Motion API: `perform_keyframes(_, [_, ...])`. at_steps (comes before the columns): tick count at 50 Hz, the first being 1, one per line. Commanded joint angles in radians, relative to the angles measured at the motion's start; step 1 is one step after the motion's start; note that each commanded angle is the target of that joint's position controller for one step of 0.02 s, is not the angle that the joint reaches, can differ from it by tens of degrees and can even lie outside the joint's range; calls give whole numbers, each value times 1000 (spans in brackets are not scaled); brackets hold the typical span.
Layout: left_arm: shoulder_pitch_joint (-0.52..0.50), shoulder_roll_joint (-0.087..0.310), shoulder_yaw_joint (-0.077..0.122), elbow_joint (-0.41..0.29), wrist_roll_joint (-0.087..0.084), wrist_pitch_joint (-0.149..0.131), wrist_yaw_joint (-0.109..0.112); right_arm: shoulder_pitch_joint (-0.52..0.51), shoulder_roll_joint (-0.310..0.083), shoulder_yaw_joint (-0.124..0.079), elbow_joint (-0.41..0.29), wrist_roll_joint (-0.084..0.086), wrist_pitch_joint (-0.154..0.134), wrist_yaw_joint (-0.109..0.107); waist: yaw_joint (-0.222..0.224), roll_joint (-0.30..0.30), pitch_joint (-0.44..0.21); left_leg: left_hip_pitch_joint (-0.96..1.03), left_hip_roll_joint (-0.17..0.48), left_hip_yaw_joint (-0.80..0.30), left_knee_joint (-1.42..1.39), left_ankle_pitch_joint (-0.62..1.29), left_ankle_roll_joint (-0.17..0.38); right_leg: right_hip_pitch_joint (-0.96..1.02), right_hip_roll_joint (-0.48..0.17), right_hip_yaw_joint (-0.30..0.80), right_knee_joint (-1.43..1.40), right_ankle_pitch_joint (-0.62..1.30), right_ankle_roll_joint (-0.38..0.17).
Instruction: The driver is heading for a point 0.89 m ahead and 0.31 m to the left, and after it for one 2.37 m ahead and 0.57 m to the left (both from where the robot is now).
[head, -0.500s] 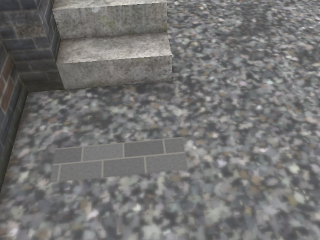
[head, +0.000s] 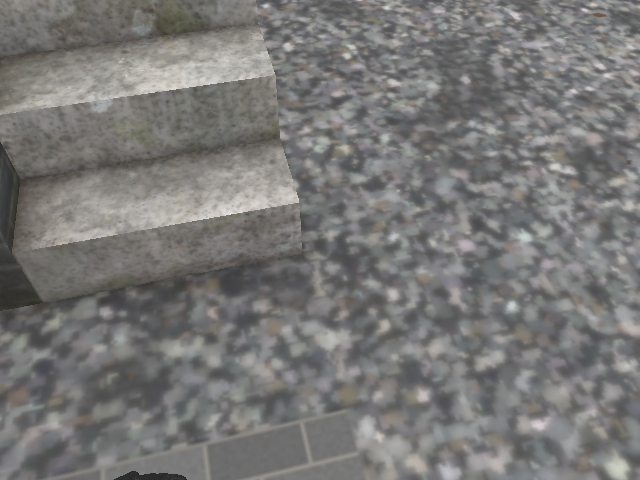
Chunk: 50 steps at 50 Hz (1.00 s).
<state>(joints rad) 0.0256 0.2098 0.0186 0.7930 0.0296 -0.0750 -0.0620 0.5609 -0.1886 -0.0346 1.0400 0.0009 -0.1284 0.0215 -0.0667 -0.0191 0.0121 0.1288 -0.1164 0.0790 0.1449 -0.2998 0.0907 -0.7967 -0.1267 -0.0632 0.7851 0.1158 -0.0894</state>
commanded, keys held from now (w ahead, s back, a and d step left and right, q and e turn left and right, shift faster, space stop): w+shift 0.14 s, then w+q+shift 0.72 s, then q+shift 0.14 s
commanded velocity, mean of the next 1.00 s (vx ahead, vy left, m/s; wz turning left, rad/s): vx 0.96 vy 0.00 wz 0.63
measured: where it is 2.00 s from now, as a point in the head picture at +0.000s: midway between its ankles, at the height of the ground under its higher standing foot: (105, 136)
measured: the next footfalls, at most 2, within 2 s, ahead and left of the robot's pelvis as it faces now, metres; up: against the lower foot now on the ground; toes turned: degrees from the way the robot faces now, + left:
right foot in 0.14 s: +0.36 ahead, -0.08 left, +0.00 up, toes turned -3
left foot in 0.60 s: +0.77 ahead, +0.09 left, +0.00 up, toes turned +21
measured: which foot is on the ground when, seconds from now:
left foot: down 0.00-0.16, up 0.18-0.58, down 0.60-0.96, up 0.98-1.00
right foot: up 0.00-0.12, down 0.14-0.60, up 0.62-0.82, down 0.84-1.00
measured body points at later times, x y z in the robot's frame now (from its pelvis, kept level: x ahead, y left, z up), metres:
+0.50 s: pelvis +0.48 +0.00 -0.01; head +0.51 +0.01 +0.44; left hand +0.37 +0.22 -0.15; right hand +0.72 -0.20 -0.11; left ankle +0.68 +0.14 -0.67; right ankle +0.32 -0.08 -0.73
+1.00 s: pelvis +0.90 +0.12 +0.02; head +0.94 +0.16 +0.46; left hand +1.01 +0.44 -0.04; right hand +1.07 -0.13 -0.10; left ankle +0.75 +0.10 -0.65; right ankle +0.96 -0.04 -0.72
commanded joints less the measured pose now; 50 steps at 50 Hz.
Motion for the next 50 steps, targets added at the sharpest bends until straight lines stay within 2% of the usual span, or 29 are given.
perform_keyframes(1, [-135,36,-8,-80,-12,-10,-3,-8,-136,-10,-55,7,-26,-14,26,28,167,-197,250,-68,-171,675,57,215,74,-81,-183,95,-26])
perform_keyframes(4, [-74,89,8,-74,-9,-12,17,4,-204,-17,-44,-19,-8,-33,80,115,45,49,293,-42,56,1261,30,314,184,-111,-235,-76,-61])
perform_keyframes(6, [237,161,41,12,-12,-11,44,-34,-247,-30,-40,-46,23,-53,229,161,-123,51,318,-36,458,1356,30,607,218,-71,-254,-212,-95])
perform_keyframes(7, [430,204,63,68,1,-8,62,-85,-242,-32,-54,-47,30,-54,322,144,-203,-107,287,-21,745,1156,36,848,152,-14,-268,-275,-121])
perform_keyframes(8, [517,287,88,78,36,-7,77,-46,-97,-3,-95,-28,23,-33,270,-58,-304,-464,168,-31,1147,449,39,1135,-126,330,-241,-572,-171])
perform_keyframes(9, [470,273,93,74,36,-8,55,47,-57,6,-114,35,6,-19,177,-237,-413,-765,38,-155,1405,-144,36,1278,-304,868,-449,-752,-261])
perform_keyframes(10, [366,197,85,74,21,-15,43,-97,-137,-8,-139,27,6,-33,166,-71,-238,-853,131,-181,1370,-10,67,1131,-235,737,-523,-786,-197])
perform_keyframes(12, [276,94,62,87,22,-38,38,-193,-116,-7,-152,12,16,-22,107,80,-37,-797,202,-175,1246,88,68,816,-185,467,-592,-559,-129])
perform_keyframes(14, [292,54,44,125,11,-55,45,-164,-64,0,-157,-23,54,4,45,18,22,-728,241,-177,1191,100,48,652,-132,291,-640,-457,-67])
perform_keyframes(16, [311,61,43,154,-17,-74,42,-234,-49,0,-194,-28,80,19,25,-7,75,-791,265,-157,1161,143,31,616,-97,149,-670,-321,-11])
perform_keyframes(18, [316,70,41,154,-16,-85,36,-342,-52,4,-242,-20,87,29,34,-6,110,-820,254,-100,1069,249,23,581,-40,-9,-699,-127,44])
perform_keyframes(21, [334,75,32,159,-11,-95,35,-442,-55,10,-273,0,80,40,49,-12,117,-781,192,5,873,419,35,599,40,-176,-683,225,87])
perform_keyframes(25, [414,154,31,163,-24,-87,81,-547,-93,15,-313,-19,63,54,54,-35,110,-676,95,148,552,475,73,780,-14,-223,-602,720,106])
perform_keyframes(28, [332,256,58,117,-11,-47,121,-221,-197,-24,-225,-18,66,44,-132,-113,-95,-325,-1,137,528,355,118,826,-78,-200,-165,1056,107])
perform_keyframes(29, [254,268,66,91,1,-32,119,3,-241,-50,-158,-16,70,30,-238,-115,-183,-125,20,54,511,298,165,741,-92,-165,129,975,88])
perform_keyframes(30, [218,251,72,89,14,-23,101,71,-276,-78,-134,-1,77,6,-258,-37,-171,1,76,-47,459,184,205,570,35,-160,516,295,72])
perform_keyframes(31, [206,69,24,26,41,-44,75,-38,-327,-87,-133,-4,89,-5,-97,231,-60,74,174,-286,554,398,258,162,189,-104,866,-610,84])
perform_keyframes(32, [259,58,5,-85,0,-66,64,-99,-386,-96,-172,-27,96,-5,-15,281,-242,245,331,-762,282,122,454,-71,193,109,945,-630,104])
perform_keyframes(33, [221,117,2,-83,7,-89,60,-139,-305,-91,-196,-36,94,-8,-15,91,-170,160,371,-878,79,-131,409,-108,126,164,822,-535,85])
perform_keyframes(35, [146,146,1,-90,35,-80,58,-206,-244,-78,-197,-18,73,-9,57,-110,-20,-127,314,-737,27,-6,320,-5,61,154,653,-442,101])
perform_keyframes(37, [145,136,-12,-93,70,-42,53,-225,-217,-61,-198,2,44,-21,98,-139,26,-320,239,-588,17,247,301,123,10,143,523,-430,145])
perform_keyframes(42, [-40,86,-43,-180,33,-14,50,-191,-254,-82,-215,-1,26,-21,34,32,-22,-357,91,-356,134,830,153,267,67,11,131,-230,117])
perform_keyframes(43, [-24,104,-37,-177,35,-18,55,-157,-236,-86,-210,-5,33,-27,21,47,-69,-232,81,-351,179,873,133,193,75,24,168,-193,105])
perform_keyframes(45, [-154,95,-47,-230,73,-41,59,6,-215,-86,-159,-17,43,-52,-47,63,-91,70,71,-381,384,1524,45,39,173,-69,110,-383,62])
perform_keyframes(46, [-166,84,-52,-258,55,-59,66,-65,-216,-87,-172,-23,51,-58,-13,61,-106,0,35,-398,469,1614,-13,226,200,-40,-132,-376,56])
perform_keyframes(47, [-41,121,-34,-240,19,-70,77,-166,-249,-95,-195,-39,55,-56,66,84,-189,-103,21,-451,657,1569,-48,502,181,61,-353,-311,53])
perform_keyframes(48, [244,185,-1,-138,2,-69,96,-331,-285,-106,-238,-23,50,-51,214,4,-237,-304,-7,-410,923,1202,-82,859,133,122,-660,25,61])
perform_keyframes(49, [358,194,10,-10,-7,-41,119,-414,-223,-98,-289,-10,40,-55,197,-162,-104,-796,-111,-226,1185,-105,-85,1196,-7,126,-715,496,64])
perform_keyframes(50, [404,234,13,13,45,-24,124,-408,-148,-62,-365,1,24,-79,111,-149,-45,-1293,-74,-109,1485,-404,-41,1454,-211,178,-347,1229,27])
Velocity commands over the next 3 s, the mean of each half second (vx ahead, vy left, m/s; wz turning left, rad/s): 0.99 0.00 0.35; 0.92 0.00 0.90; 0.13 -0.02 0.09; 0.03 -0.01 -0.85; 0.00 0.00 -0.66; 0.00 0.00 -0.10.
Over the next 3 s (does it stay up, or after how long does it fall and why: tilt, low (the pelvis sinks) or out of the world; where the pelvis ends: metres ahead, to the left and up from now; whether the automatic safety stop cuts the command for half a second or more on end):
stays up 0.83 0.42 0.01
